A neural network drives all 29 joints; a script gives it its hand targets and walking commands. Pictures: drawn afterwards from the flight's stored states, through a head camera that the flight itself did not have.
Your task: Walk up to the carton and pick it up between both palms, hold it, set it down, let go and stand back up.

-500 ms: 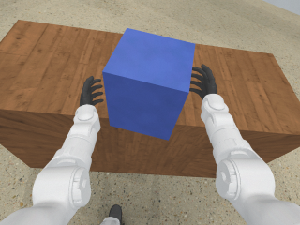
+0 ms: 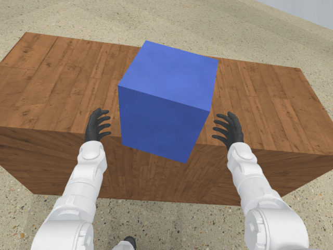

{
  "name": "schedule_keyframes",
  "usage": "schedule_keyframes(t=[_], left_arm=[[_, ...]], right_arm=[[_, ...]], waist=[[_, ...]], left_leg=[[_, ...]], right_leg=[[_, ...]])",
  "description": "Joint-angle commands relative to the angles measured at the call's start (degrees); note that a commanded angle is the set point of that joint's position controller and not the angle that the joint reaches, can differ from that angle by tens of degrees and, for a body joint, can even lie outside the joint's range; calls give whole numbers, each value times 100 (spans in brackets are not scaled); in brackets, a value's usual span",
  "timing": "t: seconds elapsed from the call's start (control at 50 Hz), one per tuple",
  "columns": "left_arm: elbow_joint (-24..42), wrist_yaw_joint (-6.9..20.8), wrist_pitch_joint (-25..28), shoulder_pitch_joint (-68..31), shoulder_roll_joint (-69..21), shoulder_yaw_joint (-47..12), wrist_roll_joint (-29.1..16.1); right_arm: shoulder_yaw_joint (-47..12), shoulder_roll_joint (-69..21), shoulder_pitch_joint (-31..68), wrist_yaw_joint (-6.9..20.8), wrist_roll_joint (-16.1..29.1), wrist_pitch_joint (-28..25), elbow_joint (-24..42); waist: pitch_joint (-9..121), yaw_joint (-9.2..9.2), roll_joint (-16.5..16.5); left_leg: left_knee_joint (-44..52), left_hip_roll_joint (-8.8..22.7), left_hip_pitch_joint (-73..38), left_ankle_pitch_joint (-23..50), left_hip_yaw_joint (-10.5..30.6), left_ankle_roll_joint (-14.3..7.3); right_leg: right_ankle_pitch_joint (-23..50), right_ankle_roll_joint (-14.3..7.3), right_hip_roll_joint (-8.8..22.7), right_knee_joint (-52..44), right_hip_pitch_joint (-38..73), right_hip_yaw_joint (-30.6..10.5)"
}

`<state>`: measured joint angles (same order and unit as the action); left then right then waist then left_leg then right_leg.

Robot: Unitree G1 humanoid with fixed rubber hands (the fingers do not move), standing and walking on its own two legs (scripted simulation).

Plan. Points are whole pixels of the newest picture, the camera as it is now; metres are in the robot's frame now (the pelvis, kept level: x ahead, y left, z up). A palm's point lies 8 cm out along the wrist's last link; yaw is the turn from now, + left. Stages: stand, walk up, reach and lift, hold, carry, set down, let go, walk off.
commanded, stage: set down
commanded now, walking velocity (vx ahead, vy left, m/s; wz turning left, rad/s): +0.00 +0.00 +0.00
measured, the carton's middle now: (166, 105) +0.50 +0.02 +0.03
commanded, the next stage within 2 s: none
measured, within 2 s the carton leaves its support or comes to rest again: neither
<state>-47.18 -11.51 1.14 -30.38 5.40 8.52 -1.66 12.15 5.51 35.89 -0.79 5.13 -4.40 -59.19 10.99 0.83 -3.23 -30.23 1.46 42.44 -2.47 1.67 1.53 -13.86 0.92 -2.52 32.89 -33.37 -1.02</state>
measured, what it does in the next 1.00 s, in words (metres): stands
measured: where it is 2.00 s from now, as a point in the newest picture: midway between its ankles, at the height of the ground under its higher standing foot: outside the picture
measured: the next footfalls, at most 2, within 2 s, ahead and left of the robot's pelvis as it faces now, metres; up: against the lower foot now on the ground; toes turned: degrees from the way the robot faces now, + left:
none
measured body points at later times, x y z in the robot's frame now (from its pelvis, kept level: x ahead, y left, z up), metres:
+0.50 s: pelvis +0.02 -0.03 +0.01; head +0.04 -0.01 +0.46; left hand +0.29 +0.18 +0.00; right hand +0.32 -0.22 +0.02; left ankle +0.12 +0.10 -0.72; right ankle +0.02 -0.14 -0.72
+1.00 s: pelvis +0.02 -0.03 +0.01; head +0.04 -0.01 +0.46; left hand +0.23 +0.20 -0.03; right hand +0.27 -0.22 +0.00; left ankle +0.12 +0.10 -0.72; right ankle +0.02 -0.14 -0.72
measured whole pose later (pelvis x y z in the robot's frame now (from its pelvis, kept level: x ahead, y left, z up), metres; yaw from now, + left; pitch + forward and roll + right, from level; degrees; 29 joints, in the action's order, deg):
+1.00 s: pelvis +0.02 -0.03 +0.01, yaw +1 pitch +3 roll -1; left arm -23.9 -5.6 7.1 7.9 6.4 5.0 -7.7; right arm 1.4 5.6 -4.8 -0.5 7.1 -11.8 -27.9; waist 1.4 0.8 -3.2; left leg -23.8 1.4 24.9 -2.2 1.7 1.5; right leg -15.8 -1.4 -2.5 30.2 -17.7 -0.9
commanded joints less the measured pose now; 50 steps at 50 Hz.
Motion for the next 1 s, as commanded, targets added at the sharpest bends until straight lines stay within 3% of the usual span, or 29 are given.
schedule_keyframes(t=[0.0, 0.04, 0.06, 0.08, 0.12, 0.18, 0.2, 0.22, 0.26, 0.28, 0.3, 0.32, 0.34, 0.4, 0.5, 0.52, 0.56, 0.58, 0.68, 0.72, 0.76, 0.78, 0.84, 0.86, 0.9, 0.92, 0.94, 0.96, 0.98], left_arm=[[3498, 29, 556, -877, 430, -1177, -436], [3944, 108, 598, 69, 322, -1214, -478], [4272, 134, 626, 441, 337, -1269, -428], [4118, 212, 751, -120, 419, -1283, -579], [4607, 257, 835, 731, 363, -1274, -557], [4495, 312, 990, 451, 603, -1443, -810], [4212, 407, 983, 826, 689, -1361, -881], [4473, 401, 1046, 956, 717, -1451, -918], [4295, 494, 1059, 888, 885, -1385, -1030], [4433, 532, 1140, 1928, 865, -1266, -917], [4057, 601, 1103, 1067, 1040, -1352, -1113], [4103, 603, 1073, 1230, 1008, -1361, -1112], [4019, 668, 1057, 2031, 995, -1088, -930], [4138, 730, 1047, 2493, 1073, -876, -759], [3835, 799, 978, 2287, 1118, -702, -687], [4504, 738, 1054, 2951, 1114, -647, -575], [4307, 772, 1052, 2514, 1114, -701, -666], [4432, 766, 1056, 3050, 1062, -701, -602], [4422, 674, 1085, 2615, 1182, -774, -649], [4948, 547, 1187, 2782, 1249, -891, -752], [4683, 526, 1230, 2625, 1277, -1000, -917], [4717, 477, 1208, 2698, 1362, -895, -750], [4554, 512, 1109, 2516, 1288, -1030, -939], [4489, 495, 1030, 2578, 1271, -1050, -900], [4488, 523, 977, 2372, 1306, -915, -863], [3878, 581, 835, 2504, 1192, -950, -828], [4160, 596, 793, 2586, 1161, -1017, -818], [4308, 598, 800, 2125, 1365, -853, -795], [3802, 658, 649, 2653, 1155, -982, -676]], right_arm=[[-342, 2130, 1004, 300, 968, -988, 2698], [-610, 1939, 96, 348, 1105, -1139, 2973], [-691, 1933, -337, 388, 1160, -1199, 2992], [-698, 1822, 130, 348, 1084, -1188, 3328], [-1068, 1675, -715, 377, 1243, -1280, 3344], [-938, 1611, -408, 406, 1139, -1315, 3633], [-1021, 1479, -839, 326, 1002, -1269, 3651], [-1111, 1548, -895, 322, 1105, -1297, 3891], [-1129, 1325, -713, 200, 1034, -1237, 4245], [-1313, 1213, -1767, 185, 1015, -1344, 4353], [-1239, 1204, -945, 111, 969, -1225, 4456], [-1252, 1264, -1121, 107, 965, -1195, 4335], [-1472, 1019, -1917, 65, 948, -1222, 4340], [-1481, 1108, -2435, -36, 983, -1255, 4558], [-1395, 973, -2377, -81, 840, -1142, 4503], [-1451, 1023, -3081, -75, 953, -1230, 4759], [-1400, 964, -2646, -107, 914, -1204, 4754], [-1462, 902, -3253, -81, 907, -1225, 4535], [-1402, 837, -2898, -59, 740, -1203, 4958], [-1419, 747, -3046, 4, 798, -1268, 5432], [-1505, 705, -3034, 21, 708, -1276, 5359], [-1518, 661, -3266, 28, 682, -1220, 5143], [-1616, 657, -3292, -1, 746, -1126, 5310], [-1514, 804, -3349, 20, 678, -1078, 5122], [-1570, 766, -3265, -41, 720, -1078, 5275], [-1518, 781, -3479, -32, 578, -932, 4880], [-1528, 802, -3621, -71, 634, -924, 4856], [-1653, 651, -3307, -102, 670, -888, 5015], [-1557, 867, -3798, -60, 581, -806, 4519]], waist=[[3467, -74, 1039], [3170, -69, 823], [3180, -76, 1037], [3145, -109, 849], [2806, -63, 933], [2316, -236, 851], [1965, -276, 481], [1853, -254, 680], [1677, -275, 369], [1649, -181, 219], [1467, -276, 246], [1239, -296, 334], [1001, -91, 274], [785, -100, 163], [543, -117, 174], [654, 18, 292], [650, -21, 116], [415, -30, 275], [568, 92, 182], [989, 181, 219], [718, 132, 89], [652, 118, 333], [509, 87, -76], [486, 33, 18], [392, 150, -199], [143, 36, -259], [-2, -34, -171], [215, 76, -132], [-80, -66, -216]], left_leg=[[560, 247, -5214, -559, 376, 469], [545, 232, -5446, -168, 355, 426], [468, 244, -5596, 279, 398, 487], [427, 142, -5191, 140, 273, 382], [412, 115, -5384, 695, 190, 347], [503, 72, -4932, -33, 120, 214], [534, 16, -4827, -55, 21, 106], [575, 7, -4857, 26, -68, 124], [555, -41, -4499, -2, -127, -23], [529, -40, -4729, 303, -122, -36], [533, -91, -4268, -67, -204, -124], [568, -104, -4213, -32, -219, -132], [620, -102, -4365, 179, -251, -150], [715, -183, -4230, 307, -227, -161], [831, -226, -3920, -91, -283, -254], [855, -178, -4370, 372, -224, -184], [804, -207, -4325, 132, -276, -211], [798, -217, -4300, 288, -252, -186], [769, -216, -4280, -15, -356, -227], [749, -98, -4651, -8, -288, -207], [698, -161, -4433, -204, -420, -244], [678, -156, -4474, -294, -410, -219], [380, -288, -4861, -415, -454, -231], [395, -239, -5020, -492, -409, -198], [175, -345, -5185, -355, -419, -216], [261, -340, -5186, -551, -437, -216], [217, -326, -5406, -437, -371, -179], [71, -419, -5357, -513, -442, -216], [144, -357, -5808, -630, -266, -184]], right_leg=[[574, -48, -230, -994, 249, 723], [858, -50, -198, -1090, 436, 693], [932, -99, -188, -1127, 413, 658], [746, -110, -166, -1081, 423, 682], [1027, -135, -125, -1134, 599, 625], [493, -160, -19, -1101, 481, 618], [479, -126, 35, -1176, 749, 579], [516, -138, 55, -1167, 756, 551], [405, -99, 113, -1153, 934, 464], [685, -89, 134, -1184, 1211, 422], [294, -71, 207, -1189, 1033, 327], [281, -130, 227, -1186, 1109, 282], [565, -70, 280, -1239, 1429, 214], [947, -48, 292, -1239, 1859, 109], [518, -32, 362, -1286, 1933, -2], [1035, -43, 297, -1274, 2043, 72], [608, -18, 317, -1336, 1866, 53], [887, -35, 327, -1319, 1935, 58], [122, -34, 372, -1374, 1643, 12], [13, -117, 314, -1340, 1502, 179], [-251, -98, 334, -1318, 1371, 187], [-380, -151, 350, -1324, 1394, 107], [-1058, -327, 618, -1601, 609, -45], [-1091, -398, 608, -1592, 467, 46], [-1442, -461, 767, -1695, 99, -117], [-1614, -491, 765, -1789, 64, -90], [-1502, -529, 791, -1817, -54, -57], [-1771, -533, 899, -1872, -162, -215], [-1883, -635, 874, -1961, -424, -125]])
